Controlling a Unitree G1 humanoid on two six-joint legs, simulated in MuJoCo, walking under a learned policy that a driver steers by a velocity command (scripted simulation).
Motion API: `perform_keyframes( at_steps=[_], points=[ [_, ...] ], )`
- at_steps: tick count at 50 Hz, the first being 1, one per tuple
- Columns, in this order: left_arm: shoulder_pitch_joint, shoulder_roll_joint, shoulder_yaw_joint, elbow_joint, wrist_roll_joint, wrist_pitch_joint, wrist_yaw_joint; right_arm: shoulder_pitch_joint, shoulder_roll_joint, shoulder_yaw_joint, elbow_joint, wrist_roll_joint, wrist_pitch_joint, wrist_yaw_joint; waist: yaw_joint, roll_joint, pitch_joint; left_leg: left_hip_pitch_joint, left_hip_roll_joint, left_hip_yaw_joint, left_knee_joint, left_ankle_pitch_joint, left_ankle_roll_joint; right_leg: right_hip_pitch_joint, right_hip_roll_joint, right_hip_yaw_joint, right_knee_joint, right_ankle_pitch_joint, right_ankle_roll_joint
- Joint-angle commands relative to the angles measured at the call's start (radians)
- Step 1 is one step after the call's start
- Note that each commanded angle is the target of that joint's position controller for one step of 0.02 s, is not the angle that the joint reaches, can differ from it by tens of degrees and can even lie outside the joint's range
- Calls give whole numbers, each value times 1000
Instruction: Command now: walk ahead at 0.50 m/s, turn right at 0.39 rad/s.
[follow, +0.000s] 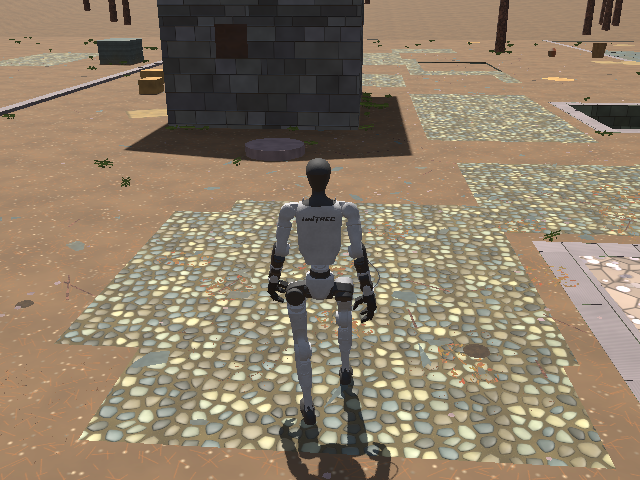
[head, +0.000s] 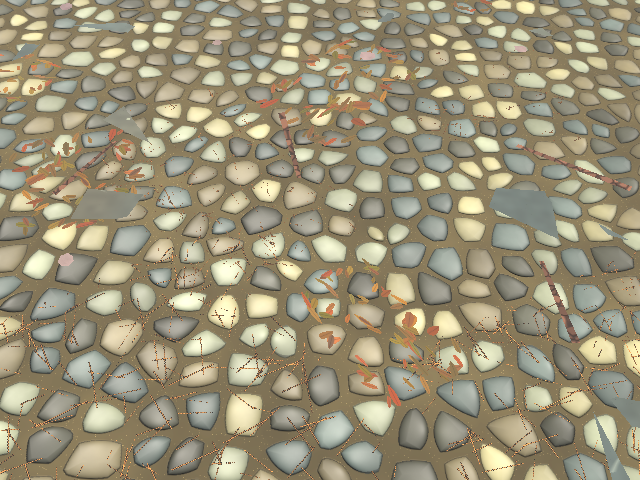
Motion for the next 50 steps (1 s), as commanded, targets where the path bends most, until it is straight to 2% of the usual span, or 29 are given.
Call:
perform_keyframes(
  at_steps=[1, 4, 6, 7, 8, 9, 10, 11, 12, 13, 14, 16, 19, 24, 27, 29, 31, 32, 33, 34, 35, 36, 37, 38, 39, 41, 44, 47, 50],
  points=[
    [-136, 21, -9, -97, 1, -14, -4, 63, -120, -17, -20, -2, -10, -15, -18, 96, 85, -28, 291, -40, -40, 546, 44, 8, 26, -76, -106, 21, -22],
    [-117, 38, -1, -108, 5, -18, -2, 59, -147, -22, -15, -5, 0, -28, 9, 115, 54, 70, 318, 5, 86, 863, 35, 77, 78, -123, -161, -93, -70],
    [-5, 65, 14, -82, 8, -19, 5, 36, -175, -31, -22, -10, 12, -35, 62, 144, -17, 100, 330, 33, 281, 1102, 33, 202, 143, -155, -171, -197, -118],
    [97, 87, 28, -52, 10, -23, 7, 25, -187, -35, -30, -11, 21, -34, 102, 147, -75, 77, 331, 39, 443, 1089, 33, 316, 170, -152, -210, -214, -146],
    [236, 128, 49, -14, 22, -29, 12, 0, -195, -37, -49, -5, 25, -28, 173, 118, -142, -57, 314, 55, 675, 921, 14, 528, 149, -84, -290, -189, -188],
    [333, 236, 83, -10, 32, -27, 26, -1, -143, -26, -102, 13, 20, -16, 193, -33, -249, -357, 230, 74, 1043, 426, -25, 796, -105, 269, -313, -237, -290],
    [283, 279, 93, -26, 8, -12, 22, -23, -127, -29, -162, 16, 11, 1, 129, -156, -306, -685, 13, -84, 1310, -283, -58, 946, -287, 769, -461, -147, -420],
    [243, 256, 87, -23, -14, -4, 25, -127, -158, -33, -185, 1, 2, 8, 125, -5, -189, -796, 101, -212, 1293, -187, -42, 869, -248, 629, -484, -167, -379],
    [190, 206, 75, -28, -17, -4, 29, -158, -152, -29, -201, 9, -10, 12, 97, 34, -90, -791, 139, -206, 1215, -102, -42, 738, -223, 519, -513, -131, -336],
    [147, 160, 62, -33, -14, -8, 31, -147, -146, -31, -192, 6, -10, 10, 49, 94, -21, -737, 170, -204, 1118, -69, -48, 618, -172, 433, -538, -38, -287],
    [127, 138, 54, -35, -21, -15, 37, -141, -141, -31, -197, -13, 7, 9, 17, 91, 0, -681, 187, -205, 1055, -64, -66, 538, -124, 365, -548, 43, -259],
    [136, 140, 49, -37, -27, -35, 39, -120, -122, -28, -200, -34, 46, 16, -7, 56, -18, -617, 193, -194, 982, -58, -96, 482, -72, 297, -555, 140, -245],
    [194, 186, 58, -34, -27, -46, 38, -207, -122, -27, -245, -33, 69, 23, 8, 25, -8, -663, 194, -166, 866, 27, -131, 466, -33, 267, -571, 182, -230],
    [304, 192, 58, -37, -24, -36, 37, -406, -135, -22, -326, -25, 74, 29, 86, -14, 2, -767, 170, -166, 658, 186, -142, 581, -17, 303, -553, 198, -179],
    [344, 198, 58, -38, -19, -25, 47, -478, -131, -11, -361, -16, 65, 28, 109, -19, 4, -747, 119, -153, 553, 203, -131, 636, -5, 289, -460, 460, -151],
    [359, 201, 58, -43, -12, -15, 54, -503, -134, -4, -379, -8, 56, 23, 119, -38, -12, -696, 77, -149, 486, 200, -114, 661, 2, 297, -395, 548, -129],
    [321, 209, 61, -63, -5, -10, 62, -438, -163, -8, -370, -4, 46, 14, 82, -60, -35, -564, 47, -174, 389, 175, -86, 650, 13, 323, -317, 580, -90],
    [278, 221, 64, -81, -4, -13, 64, -357, -190, -15, -347, -4, 40, 7, 43, -68, -63, -449, 27, -179, 338, 165, -67, 624, 26, 335, -254, 620, -62],
    [240, 235, 67, -95, -12, -21, 59, -256, -214, -23, -321, -6, 30, -3, -12, -57, -99, -314, 31, -179, 256, 246, -48, 597, 54, 337, -143, 615, -38],
    [210, 212, 60, -125, -33, -33, 51, -121, -253, -32, -300, -19, 11, -13, -75, -8, -185, -70, 159, -262, 226, 457, -14, 471, 98, 326, 56, 412, -12],
    [304, 102, 40, -157, -48, -34, 56, -68, -325, -39, -311, -31, 12, -18, -25, 223, -330, 189, 494, -494, 367, 1065, 53, 272, 224, 186, 361, -525, 8],
    [434, 172, 52, -155, -57, -15, 73, -89, -329, -50, -332, -6, 36, -9, 21, 315, -499, 226, 625, -747, 334, 1127, 193, 183, 254, 136, 556, -693, 11],
    [406, 216, 62, -113, -24, 9, 76, -170, -236, -32, -363, 3, 51, -7, 43, 143, -390, 89, 552, -659, 289, 944, 182, 162, 183, 146, 600, -581, 22],
    [322, 210, 61, -120, -5, 18, 62, -221, -160, -7, -365, 7, 55, -8, 32, 100, -254, -40, 458, -521, 250, 844, 156, 151, 169, 129, 558, -524, 38],
    [290, 173, 54, -126, -1, 27, 50, -243, -137, 4, -355, 0, 57, -9, 45, 106, -178, -126, 394, -439, 209, 778, 133, 152, 148, 132, 516, -496, 54],
    [299, 124, 38, -117, 4, 52, 32, -239, -151, 4, -325, -1, 53, -9, 61, 166, -126, -259, 324, -340, 154, 746, 125, 238, 148, 129, 432, -449, 70],
    [309, 94, 17, -101, 1, 68, 33, -264, -143, 16, -296, -10, 40, 5, 101, 171, -151, -334, 282, -285, 133, 698, 118, 362, 141, 96, 198, -428, 69],
    [216, 103, 1, -114, 5, 82, 47, -237, -198, -3, -278, -9, 63, 15, 61, 229, -131, -349, 254, -336, 108, 402, 120, 398, 129, 30, 2, -420, 64],
    [170, 134, 1, -131, -4, 80, 56, -226, -250, -33, -285, -4, 108, 25, 50, 212, -83, -413, 257, -438, 68, 2, 114, 428, 141, 10, -117, -386, 45]
  ],
)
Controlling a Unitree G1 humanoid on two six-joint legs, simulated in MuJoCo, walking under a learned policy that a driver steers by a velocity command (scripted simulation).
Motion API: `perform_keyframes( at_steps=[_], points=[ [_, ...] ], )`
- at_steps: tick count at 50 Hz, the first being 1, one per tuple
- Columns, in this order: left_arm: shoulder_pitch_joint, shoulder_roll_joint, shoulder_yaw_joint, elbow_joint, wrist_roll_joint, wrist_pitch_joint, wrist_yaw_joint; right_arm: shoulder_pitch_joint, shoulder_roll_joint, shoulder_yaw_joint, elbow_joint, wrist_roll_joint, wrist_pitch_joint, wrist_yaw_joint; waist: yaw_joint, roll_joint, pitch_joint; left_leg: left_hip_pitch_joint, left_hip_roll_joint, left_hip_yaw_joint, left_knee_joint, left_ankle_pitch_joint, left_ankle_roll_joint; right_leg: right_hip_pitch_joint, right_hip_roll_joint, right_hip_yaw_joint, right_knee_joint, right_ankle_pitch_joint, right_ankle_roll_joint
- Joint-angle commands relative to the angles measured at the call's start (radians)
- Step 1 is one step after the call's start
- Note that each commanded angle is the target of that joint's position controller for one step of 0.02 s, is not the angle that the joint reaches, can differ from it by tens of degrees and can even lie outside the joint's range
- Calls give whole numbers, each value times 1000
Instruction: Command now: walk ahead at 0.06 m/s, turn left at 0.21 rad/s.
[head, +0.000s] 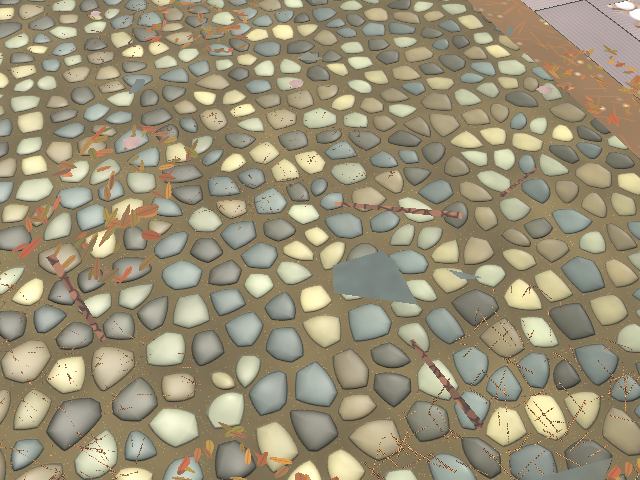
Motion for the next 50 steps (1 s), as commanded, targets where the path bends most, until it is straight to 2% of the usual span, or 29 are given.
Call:
perform_keyframes(
  at_steps=[1, 2, 3, 4, 5, 6, 7, 8, 10, 16, 20, 21, 22, 23, 24, 25, 26, 27, 29, 31, 39, 42, 44, 45, 46, 47, 48, 49, 50],
  points=[
    [149, 81, 15, -8, -4, -6, 14, -64, -195, -61, -78, 9, 28, 5, 78, 169, -77, -58, 193, -306, -184, -233, 128, 177, 37, -74, -165, 74, -24],
    [167, 83, 15, -6, -2, -17, 19, -63, -188, -63, -80, 14, 38, 3, 91, 157, -59, -116, 179, -319, -178, -285, 96, 240, 34, -65, -257, 108, -45],
    [177, 114, 19, -13, 6, -30, 27, -51, -163, -61, -84, 18, 41, 1, 94, 99, -49, -174, 147, -309, -141, -331, 45, 287, -36, 16, -358, 83, -74],
    [183, 189, 33, -27, 20, -38, 38, -61, -98, -48, -116, 30, 35, 4, 92, -76, -54, -268, 56, -209, 12, -379, -16, 317, -234, 228, -479, -40, -132],
    [116, 238, 52, -39, 12, -37, 38, -81, -94, -51, -129, 28, 33, -4, 88, -237, -4, -251, -91, -29, 272, -420, -35, 124, -404, 401, -596, -50, -222],
    [64, 188, 40, -52, 18, -42, 41, -55, -144, -70, -112, 5, 39, -7, 56, -145, 18, -181, -39, -70, 475, -429, -31, 48, -398, 329, -564, 137, -251],
    [0, 132, 25, -67, 10, -47, 44, 11, -143, -80, -81, 7, 47, -5, 3, -97, 1, -149, -40, -70, 578, -396, -30, 38, -343, 230, -528, 296, -237],
    [-38, 107, 19, -80, 5, -51, 45, 59, -140, -84, -61, 4, 54, -6, -24, -88, -14, -145, -33, -60, 646, -358, -36, 64, -296, 141, -500, 419, -211],
    [-31, 97, 16, -86, -1, -57, 49, 77, -130, -85, -55, -4, 64, -3, -18, -107, -47, -188, -18, -33, 677, -338, -58, 175, -262, 44, -442, 622, -202],
    [76, 159, 44, -62, 5, -47, 32, -55, -96, -63, -136, 15, 83, 29, 76, -163, -81, -95, 8, 25, 376, -384, -71, 297, -307, -6, -361, 671, -204],
    [56, 200, 64, -61, -1, -40, 15, -30, -107, -65, -155, 22, 75, 27, 51, -162, -92, 47, -18, 82, 144, -300, -34, 260, -316, -39, -266, 661, -165],
    [55, 202, 67, -56, -6, -39, 14, -7, -107, -64, -151, 15, 64, 21, 25, -127, -94, 130, -25, 73, 0, -163, -21, 207, -297, -79, -201, 577, -117],
    [84, 178, 65, -53, -3, -39, 11, 16, -160, -77, -148, 0, 49, 11, 17, -2, -107, 248, 49, -74, -107, -63, 1, 90, -248, -138, -54, 385, -50],
    [76, 81, 39, -122, 2, -34, 7, 32, -332, -114, -172, 0, 35, 8, 39, 308, -92, 356, 369, -499, -110, 400, 119, -210, -72, -222, 180, -136, 41],
    [-28, 105, 36, -140, 6, -16, 23, 140, -335, -124, -143, 15, 35, 8, -54, 214, -106, 313, 418, -505, -87, 561, 251, -245, -41, -73, 326, -246, 35],
    [-25, 114, 39, -134, -5, -9, 22, 114, -283, -110, -139, 16, 39, 4, -20, 141, -71, 288, 364, -428, -83, 505, 260, -256, -59, -32, 391, -184, 29],
    [-14, 121, 42, -120, -16, -12, 16, 31, -237, -96, -151, 18, 46, -2, 17, 112, -28, 244, 292, -359, -99, 394, 222, -253, -73, -14, 379, -91, 24],
    [-4, 138, 47, -113, -12, -17, 13, -34, -214, -88, -166, 20, 51, -8, 43, 122, -18, 240, 235, -322, -107, 333, 181, -254, -77, -11, 349, -26, 23],
    [37, 152, 53, -96, 6, -17, 4, -52, -197, -82, -180, 25, 53, -10, 51, 132, -69, 252, 191, -290, -100, 376, 170, -213, -56, -25, 364, 37, 33],
    [47, 137, 49, -96, 0, -13, -2, -30, -205, -86, -176, 26, 48, -7, 47, 104, -95, 276, 191, -292, -99, 360, 174, -212, -48, -27, 338, 56, 41],
    [6, 112, 32, -105, -7, -3, 5, 2, -199, -72, -155, 2, 44, -13, 6, 134, -63, 217, 194, -341, -107, 174, 181, -90, -36, -35, 77, 32, 22],
    [22, 108, 27, -100, -16, -8, 12, -23, -198, -65, -148, -3, 46, -11, 12, 138, -58, 163, 191, -363, -86, 183, 170, 20, -16, -45, -36, 17, 2],
    [63, 94, 21, -84, -19, -15, 18, -53, -187, -56, -141, 4, 47, -14, 45, 119, -60, 131, 178, -372, -52, 200, 142, 129, -8, -54, -203, 89, -14],
    [95, 81, 15, -71, -15, -24, 23, -68, -173, -48, -138, 13, 46, -18, 71, 96, -60, 88, 158, -366, -28, 165, 105, 229, -18, -46, -370, 214, -24],
    [96, 106, 14, -71, -1, -39, 31, -45, -135, -34, -136, 13, 38, -19, 56, 32, -77, 38, 122, -353, -2, 55, 51, 314, -112, 61, -450, 285, -38],
    [92, 157, 11, -86, 15, -53, 37, 13, -82, -20, -135, 8, 32, -18, 17, -128, -118, 6, 33, -255, 120, -196, 11, 370, -317, 272, -506, 428, -77],
    [20, 186, 16, -82, -2, -50, 28, 14, -120, -31, -120, 16, 44, -24, 2, -198, -67, 79, -52, -139, 127, -367, -5, 169, -375, 302, -471, 551, -196],
    [-18, 127, 2, -93, -6, -56, 18, 15, -144, -35, -95, 11, 52, -26, 4, -141, -57, 132, -25, -132, 170, -362, -14, 135, -339, 264, -478, 511, -212],
    [-38, 109, -9, -87, -8, -61, 13, 3, -127, -32, -84, 12, 53, -23, -3, -136, -47, 160, -24, -127, 117, -291, -13, 117, -282, 207, -468, 460, -178]
  ],
)
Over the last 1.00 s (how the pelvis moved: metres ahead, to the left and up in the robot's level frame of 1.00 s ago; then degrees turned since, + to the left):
0.43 -0.06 -0.01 -25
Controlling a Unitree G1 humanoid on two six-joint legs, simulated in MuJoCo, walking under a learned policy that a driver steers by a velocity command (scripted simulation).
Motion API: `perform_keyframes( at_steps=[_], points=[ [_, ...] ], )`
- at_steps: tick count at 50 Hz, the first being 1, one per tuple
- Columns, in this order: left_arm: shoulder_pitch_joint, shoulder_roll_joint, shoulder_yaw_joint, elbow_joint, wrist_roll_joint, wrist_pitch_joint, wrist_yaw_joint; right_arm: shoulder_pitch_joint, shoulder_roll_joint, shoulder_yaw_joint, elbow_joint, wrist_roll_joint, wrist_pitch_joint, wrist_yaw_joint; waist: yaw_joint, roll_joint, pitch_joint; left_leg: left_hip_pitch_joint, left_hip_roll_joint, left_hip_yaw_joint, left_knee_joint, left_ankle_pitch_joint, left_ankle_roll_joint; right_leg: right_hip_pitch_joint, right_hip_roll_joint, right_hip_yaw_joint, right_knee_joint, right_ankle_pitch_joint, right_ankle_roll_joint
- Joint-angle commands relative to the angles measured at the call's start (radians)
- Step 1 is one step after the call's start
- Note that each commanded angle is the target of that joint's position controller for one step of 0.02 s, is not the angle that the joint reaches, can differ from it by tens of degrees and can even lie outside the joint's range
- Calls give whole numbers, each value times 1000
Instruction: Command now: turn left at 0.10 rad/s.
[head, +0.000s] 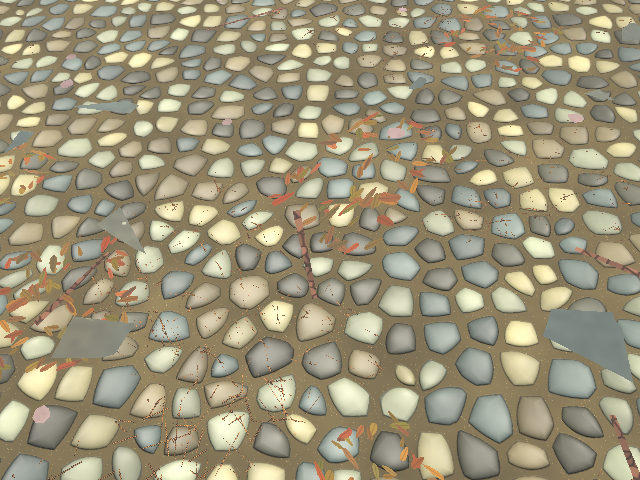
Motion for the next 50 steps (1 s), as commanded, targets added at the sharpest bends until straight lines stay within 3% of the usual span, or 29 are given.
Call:
perform_keyframes(
  at_steps=[1, 4, 5, 7, 9, 10, 12, 14, 16, 17, 19, 20, 21, 22, 23, 24, 26, 29, 33, 37, 39, 41, 42, 43, 44, 45, 46, 47, 50],
  points=[
    [-86, 127, 14, -60, 1, -24, -5, 36, -87, -20, -19, 2, -6, -1, -37, -189, -34, 74, 50, 6, -56, 66, -12, -28, -220, 200, -162, 228, -104],
    [-40, 147, 19, -37, -5, -25, -2, 27, -102, -14, 6, -12, -17, 2, -13, -157, -59, 121, 104, -38, -157, 252, -26, 3, -161, 167, -128, 146, -42],
    [-16, 140, 19, -32, -12, -23, -6, 26, -117, -18, 28, -3, -20, -1, 12, -99, -32, 76, 109, -52, -146, 249, -22, 9, -132, 153, -149, 94, -33],
    [-29, 135, 19, -11, -11, -20, -4, 32, -92, -11, 57, 2, -26, -2, 1, -73, -10, 33, 114, -59, -176, 228, -24, 47, -128, 138, -134, 72, -32],
    [-26, 130, 19, 7, -10, -20, -4, 28, -90, -9, 81, 0, -30, -8, 6, -50, -19, 30, 119, -67, -196, 246, -23, 69, -124, 128, -117, 111, -34],
    [-14, 124, 18, 20, -6, -21, -6, 38, -84, -5, 99, 0, -32, -9, 12, -46, -49, 42, 112, -61, -201, 182, -19, 84, -117, 127, -130, 11, -37],
    [3, 162, 35, 38, -4, -11, -10, 40, -95, -11, 112, -10, -31, -8, 23, -85, -20, -25, 58, -14, -123, -63, 7, 60, -109, 161, -147, -311, -70],
    [37, 185, 47, 54, -2, -1, -15, 19, -89, -11, 102, -21, -32, 2, 35, -132, 58, -140, 38, 31, -27, -171, 25, 16, -184, 283, -226, -550, -132],
    [50, 198, 61, 68, -2, -5, -18, 13, -62, -4, 96, -28, -47, 11, 28, -164, 88, -144, 59, 107, 72, -75, 24, -22, -284, 400, -295, -599, -188],
    [29, 191, 63, 65, -3, -10, -20, 31, -62, -5, 101, -25, -56, 14, 9, -154, 80, -94, 78, 111, 75, -45, 29, -65, -290, 397, -301, -564, -190],
    [-67, 177, 63, 41, -7, -18, -30, 152, -54, -6, 150, -16, -73, 19, -66, -137, 55, 121, 63, 122, -53, -27, 60, -199, -215, 279, -239, -487, -146],
    [-119, 150, 59, 24, -7, -22, -33, 242, -74, -12, 185, -17, -82, 15, -108, -76, 68, 240, 87, 38, -163, -76, 83, -311, -141, 188, -106, -448, -112],
    [-176, 79, 39, -16, -14, -32, -40, 335, -158, -33, 208, -19, -92, 5, -141, 132, 70, 314, 273, -311, -360, -355, 145, -466, -5, 31, 174, -339, -51],
    [-196, 99, 43, -38, 3, -43, -42, 371, -212, -50, 225, -17, -93, 8, -143, 185, 125, 328, 431, -563, -480, -450, 202, -586, 32, -22, 351, -285, -47],
    [-165, 139, 53, -22, 11, -51, -43, 302, -176, -43, 211, -21, -95, 8, -85, 65, 149, 279, 436, -533, -464, -388, 217, -584, -22, 41, 443, -214, -57],
    [-115, 132, 52, 2, 7, -60, -52, 240, -152, -38, 191, -16, -101, 7, -42, 33, 127, 270, 395, -450, -457, -302, 195, -557, -44, 49, 472, -146, -58],
    [-83, 125, 52, 25, 17, -70, -68, 202, -120, -30, 184, -8, -119, 4, -15, 34, 71, 300, 328, -297, -460, -87, 158, -522, -74, 22, 501, -53, -42],
    [-124, 101, 44, 13, 25, -60, -76, 269, -85, -19, 223, 0, -133, 4, -28, 41, 48, 322, 285, -161, -439, 184, 152, -542, -83, -25, 518, 21, -6],
    [-267, 72, 27, -49, 19, -54, -77, 322, -82, -15, 258, -3, -131, 1, -60, 50, 79, 291, 266, -73, -420, 419, 157, -539, -77, -79, 382, 76, 23],
    [-332, 73, 19, -89, 8, -54, -73, 333, -104, -18, 279, -7, -131, -1, -64, 80, 95, 272, 285, -36, -400, 569, 146, -413, -50, -104, 209, 103, -12],
    [-272, 88, 26, -79, 6, -58, -62, 297, -116, -20, 280, -5, -132, -3, -21, 79, 74, 271, 298, -8, -336, 763, 124, -288, -23, -112, 153, 92, -49],
    [-51, 124, 49, -7, 6, -69, -42, 266, -135, -26, 280, -1, -128, -5, 81, 53, -45, 269, 277, 39, -80, 1028, 89, -24, 32, -122, 81, 91, -88],
    [115, 155, 65, 49, 14, -78, -29, 255, -131, -24, 275, 1, -128, -3, 146, 30, -133, 159, 237, 66, 125, 923, 72, 203, 1, -87, 55, 93, -111],
    [283, 241, 87, 75, 37, -84, -17, 278, -72, -10, 243, -2, -127, -1, 182, -103, -264, -34, 170, 107, 445, 492, 60, 429, -263, 212, 25, -117, -152],
    [278, 294, 96, 84, 34, -77, -27, 382, 7, -3, 244, 19, -125, 6, 109, -298, -342, -313, -9, 78, 743, -181, 35, 548, -466, 711, -158, -191, -272],
    [173, 227, 89, 78, -2, -72, -34, 288, -86, -26, 235, -8, -121, 4, 77, -149, -190, -391, 69, 8, 794, -95, 58, 399, -412, 679, -213, -283, -247],
    [64, 156, 71, 58, -10, -78, -39, 209, -91, -31, 211, -10, -125, 13, 42, -100, -64, -388, 117, 28, 749, 17, 63, 244, -374, 508, -230, -222, -227],
    [29, 113, 61, 62, -4, -89, -44, 174, -66, -27, 205, -8, -128, 17, 22, -68, -17, -350, 147, 40, 703, 70, 61, 144, -324, 396, -257, -77, -212],
    [65, 66, 45, 105, -3, -114, -39, 182, -25, -23, 210, -23, -98, 34, -29, -103, -10, -249, 177, 63, 617, 95, 37, 28, -248, 218, -294, 145, -180]
  ],
)
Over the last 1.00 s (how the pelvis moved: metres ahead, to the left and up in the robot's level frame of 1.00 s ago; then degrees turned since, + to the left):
-0.02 0.00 0.00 26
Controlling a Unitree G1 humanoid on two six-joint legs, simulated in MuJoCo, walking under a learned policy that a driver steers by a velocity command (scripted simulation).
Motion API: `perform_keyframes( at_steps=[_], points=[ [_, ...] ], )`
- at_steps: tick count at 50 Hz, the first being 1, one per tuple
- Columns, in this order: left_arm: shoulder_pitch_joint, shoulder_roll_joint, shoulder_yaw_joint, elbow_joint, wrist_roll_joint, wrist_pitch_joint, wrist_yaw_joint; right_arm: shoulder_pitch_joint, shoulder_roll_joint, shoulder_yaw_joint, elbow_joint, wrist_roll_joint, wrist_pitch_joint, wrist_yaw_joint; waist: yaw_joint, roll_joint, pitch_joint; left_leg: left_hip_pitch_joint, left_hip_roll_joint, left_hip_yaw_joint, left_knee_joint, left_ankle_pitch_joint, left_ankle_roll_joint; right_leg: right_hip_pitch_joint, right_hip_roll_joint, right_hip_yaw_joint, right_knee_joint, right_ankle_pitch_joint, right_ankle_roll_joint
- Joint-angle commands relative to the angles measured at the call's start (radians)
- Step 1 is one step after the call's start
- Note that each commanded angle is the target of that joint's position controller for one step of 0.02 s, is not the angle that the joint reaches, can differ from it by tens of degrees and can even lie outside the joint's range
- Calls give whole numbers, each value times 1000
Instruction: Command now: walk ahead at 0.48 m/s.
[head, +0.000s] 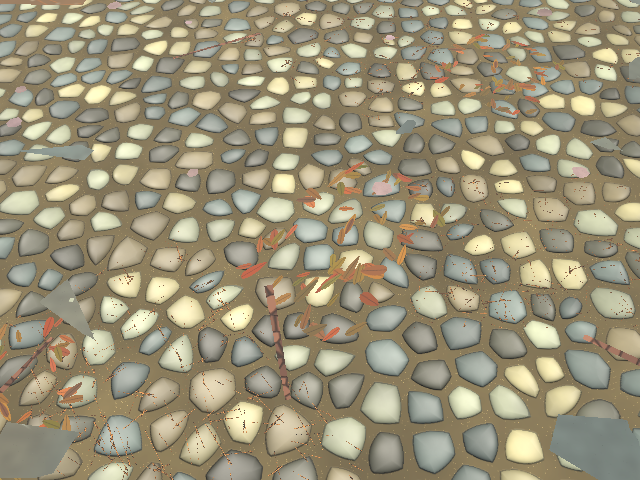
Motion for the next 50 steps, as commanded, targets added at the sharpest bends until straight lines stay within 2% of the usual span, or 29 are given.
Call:
perform_keyframes(
  at_steps=[1, 3, 6, 9, 14, 16, 17, 18, 19, 20, 21, 22, 23, 24, 25, 26, 27, 28, 31, 33, 36, 41, 44, 45, 46, 47, 48, 49, 50],
  points=[
    [80, 65, 10, -1, -6, -36, 2, 71, -43, -12, -27, -10, 16, 16, -15, -86, -24, -130, 65, -19, -14, 49, -12, 84, -276, 301, -294, 144, -114],
    [126, 81, 13, 22, -9, -41, 5, -5, -41, -13, -51, -12, 26, 21, -11, -81, 4, -206, 79, 4, -67, 104, -28, 98, -265, 256, -322, 171, -115],
    [193, 76, 9, 48, -12, -38, 7, -155, -40, -10, -102, -10, 28, 26, 19, -73, 38, -300, 85, 39, -198, 212, -51, 138, -240, 205, -337, 257, -103],
    [240, 71, 2, 67, -13, -38, 10, -276, -19, 2, -141, -2, 21, 29, 48, -78, 46, -266, 57, 78, -382, 307, -59, 159, -214, 153, -323, 376, -76],
    [319, 81, 0, 109, 0, -32, 25, -399, -27, 9, -190, 3, 15, 22, 83, -88, 53, -254, 17, 104, -543, 305, -27, 320, -256, 148, -279, 519, -76],
    [303, 91, 2, 115, 7, -28, 31, -381, -40, 4, -195, 4, 7, 17, 59, -94, 40, -207, -6, 108, -583, 230, 3, 378, -276, 140, -215, 667, -75],
    [286, 99, 4, 115, 9, -27, 34, -335, -51, -2, -183, 3, 3, 12, 34, -103, 13, -136, -32, 117, -599, 181, 22, 392, -278, 130, -150, 803, -66],
    [275, 109, 7, 116, 11, -25, 34, -242, -69, -13, -155, 3, -2, 3, -4, -111, -37, -30, -63, 124, -620, 141, 42, 400, -274, 123, -40, 915, -56],
    [259, 113, 7, 115, 7, -21, 32, -89, -89, -26, -105, -1, -11, -6, -68, -96, -115, 154, -80, 130, -686, 175, 68, 359, -249, 99, 134, 907, -41],
    [246, 97, 0, 94, -4, -24, 29, 83, -145, -46, -64, -24, -19, -18, -133, -61, -216, 421, 52, -7, -690, 148, 116, 168, -220, 82, 377, 660, -28],
    [349, -6, -20, 67, -45, -24, 16, 186, -250, -77, -55, -45, -14, -24, -98, 154, -364, 728, 372, -496, -734, 70, 261, -204, -47, 12, 796, 21, 26],
    [319, 81, 7, 81, -20, -20, 21, 128, -211, -72, -54, -2, -1, -9, -86, 62, -356, 683, 391, -677, -846, 59, 283, -323, -2, 141, 918, -317, 10],
    [225, 88, 15, 50, -10, -20, 21, 10, -167, -61, -68, 18, 0, -6, -36, 34, -177, 527, 347, -498, -874, 19, 245, -384, -69, 167, 906, -230, 1],
    [171, 74, 13, 38, -6, -25, 17, -57, -101, -45, -79, 17, -7, -1, -15, -5, -85, 386, 303, -389, -922, 74, 213, -366, -105, 164, 848, -163, 1],
    [156, 57, 15, 39, 0, -19, 13, -82, -68, -35, -74, 14, -14, -3, 17, -8, -36, 292, 254, -302, -952, 124, 173, -325, -133, 160, 788, -131, 5],
    [170, 41, 13, 42, 16, -4, 8, -83, -40, -26, -58, 16, -20, -7, 47, 6, -16, 219, 214, -233, -976, 179, 144, -272, -150, 156, 740, -114, 17],
    [185, 19, 10, 49, 20, 8, 0, -65, -32, -22, -45, 14, -28, -9, 60, 14, -21, 191, 195, -190, -988, 221, 136, -239, -152, 148, 717, -103, 28],
    [179, 12, 10, 46, 22, 16, -6, -34, -42, -24, -30, 15, -37, -9, 65, 14, -23, 184, 187, -167, -995, 276, 140, -239, -153, 134, 701, -92, 37],
    [65, 20, 13, 3, 22, 31, -14, 22, -81, -30, -6, 18, -47, -9, 60, 14, 11, 194, 165, -106, -1036, 308, 142, -332, -179, 105, 607, 3, 65],
    [-31, 26, 13, -31, 17, 32, -16, 57, -77, -27, 3, 18, -44, -9, 40, 16, 31, 222, 147, -77, -1047, 348, 133, -384, -186, 87, 506, 77, 80],
    [-146, 11, 2, -69, 7, 27, -17, 108, -76, -22, 16, 17, -43, -10, 7, 24, 36, 263, 129, -37, -1040, 421, 115, -368, -167, 54, 330, 163, 86],
    [-269, 24, -1, -116, 5, 20, -12, 193, -87, -22, 49, 6, -35, -22, -31, 36, 47, 431, 179, -36, -992, 523, 116, -381, -133, 36, 181, 152, 55],
    [-229, 42, 9, -116, 5, 7, -7, 168, -104, -28, 54, -1, -31, -33, 10, 42, 30, 489, 203, -19, -890, 738, 96, -286, -95, 25, 114, 44, 10],
    [-149, 55, 17, -92, 7, 1, -1, 152, -113, -30, 53, -2, -29, -34, 46, 48, -11, 485, 196, -6, -796, 869, 82, -177, -62, 13, 90, 10, -9],
    [4, 70, 29, -39, 11, -8, 7, 134, -115, -31, 51, 3, -25, -32, 113, 23, -87, 450, 162, 26, -623, 910, 64, 5, -31, -5, 23, 44, -32],
    [185, 123, 49, 13, 32, -18, 18, 127, -95, -23, 33, 10, -26, -29, 176, -19, -197, 279, 120, 52, -385, 707, 45, 272, -132, 104, 19, 29, -74],
    [302, 240, 80, 25, 51, -19, 23, 226, 3, -2, 2, 53, -26, -17, 157, -235, -348, -74, -41, 122, 17, 163, -9, 579, -442, 574, -42, -82, -201],
    [247, 215, 76, 24, 14, -2, 12, 209, -70, -26, 16, 29, -25, -17, 139, -185, -355, -201, -89, -13, 157, -210, 4, 548, -479, 786, -162, -81, -228],
    [125, 169, 63, 8, -4, 2, 9, 122, -85, -35, -8, 18, -22, -16, 88, -120, -186, -265, -22, -41, 178, -129, 13, 403, -442, 619, -171, -129, -197]
  ],
)
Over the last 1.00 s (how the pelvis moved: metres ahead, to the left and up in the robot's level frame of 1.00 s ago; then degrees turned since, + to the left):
0.30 -0.04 0.00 0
